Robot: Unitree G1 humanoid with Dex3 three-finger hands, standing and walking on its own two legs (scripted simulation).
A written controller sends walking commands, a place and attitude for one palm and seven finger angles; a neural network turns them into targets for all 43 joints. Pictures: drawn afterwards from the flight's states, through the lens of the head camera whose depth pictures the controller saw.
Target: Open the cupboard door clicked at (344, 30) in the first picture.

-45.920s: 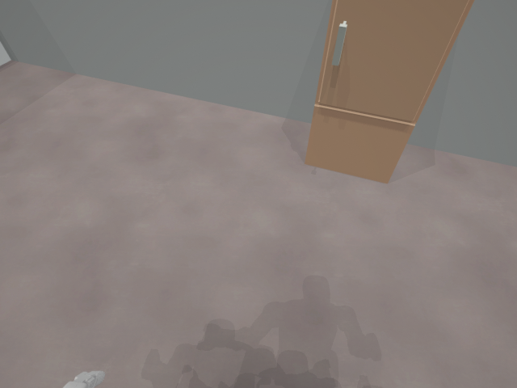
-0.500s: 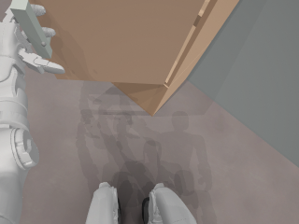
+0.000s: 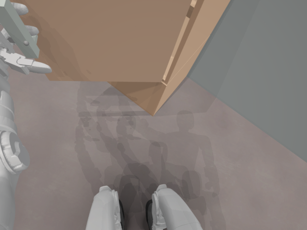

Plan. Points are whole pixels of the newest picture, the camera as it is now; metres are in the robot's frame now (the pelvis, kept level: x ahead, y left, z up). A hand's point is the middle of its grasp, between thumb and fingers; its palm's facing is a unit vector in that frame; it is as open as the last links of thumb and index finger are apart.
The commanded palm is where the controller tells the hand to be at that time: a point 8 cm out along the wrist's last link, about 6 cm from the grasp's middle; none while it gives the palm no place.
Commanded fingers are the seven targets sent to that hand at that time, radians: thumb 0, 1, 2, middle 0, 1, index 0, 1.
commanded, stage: close the thumb around the handle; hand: left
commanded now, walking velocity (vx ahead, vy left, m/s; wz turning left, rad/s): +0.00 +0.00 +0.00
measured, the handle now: (20, 23) +0.60 +0.26 +0.06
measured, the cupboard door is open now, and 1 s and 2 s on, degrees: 41 44 83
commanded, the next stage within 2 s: pull the door open along its arc in 0.62 s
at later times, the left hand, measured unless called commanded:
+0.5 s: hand (23, 42) +0.54 +0.24 +0.07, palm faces +0.01 -1.00 -0.02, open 6.4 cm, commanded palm +0.53 +0.27 +0.06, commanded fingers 0.00 0.90 0.90 -0.40 -1.35 -0.40 -1.35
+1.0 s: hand (26, 51) +0.52 +0.23 +0.07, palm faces +0.03 -1.00 -0.01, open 6.2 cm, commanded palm +0.47 +0.27 +0.06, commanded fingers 0.00 0.90 0.90 -0.40 -1.35 -0.40 -1.35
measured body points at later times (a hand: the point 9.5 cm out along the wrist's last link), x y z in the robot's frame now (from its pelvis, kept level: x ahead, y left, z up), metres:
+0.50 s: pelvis +0.00 +0.00 +0.00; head +0.18 +0.04 +0.41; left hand +0.53 +0.30 +0.07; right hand +0.00 -0.27 -0.10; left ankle +0.03 +0.08 -0.62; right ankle +0.00 -0.10 -0.62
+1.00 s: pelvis +0.01 +0.00 +0.01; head +0.17 +0.03 +0.43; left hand +0.51 +0.29 +0.07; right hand +0.00 -0.26 -0.09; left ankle +0.03 +0.08 -0.62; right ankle +0.00 -0.10 -0.62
